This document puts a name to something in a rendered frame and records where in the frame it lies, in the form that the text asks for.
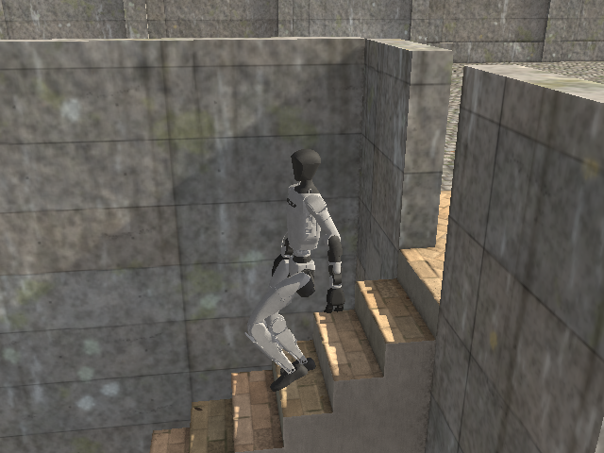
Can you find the stairs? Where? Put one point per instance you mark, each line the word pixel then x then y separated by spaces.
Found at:
pixel 369 392

